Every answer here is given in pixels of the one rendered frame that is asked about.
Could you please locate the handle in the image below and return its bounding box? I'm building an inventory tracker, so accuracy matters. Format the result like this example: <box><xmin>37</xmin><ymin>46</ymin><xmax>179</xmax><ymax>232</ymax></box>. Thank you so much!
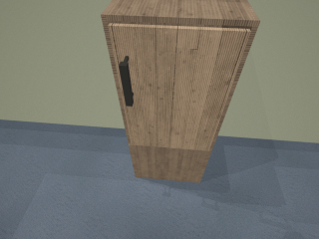
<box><xmin>119</xmin><ymin>56</ymin><xmax>134</xmax><ymax>107</ymax></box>

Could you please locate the cupboard door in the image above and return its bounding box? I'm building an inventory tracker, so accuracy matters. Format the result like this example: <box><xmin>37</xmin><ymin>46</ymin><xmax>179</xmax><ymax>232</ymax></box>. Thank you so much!
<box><xmin>108</xmin><ymin>23</ymin><xmax>251</xmax><ymax>151</ymax></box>

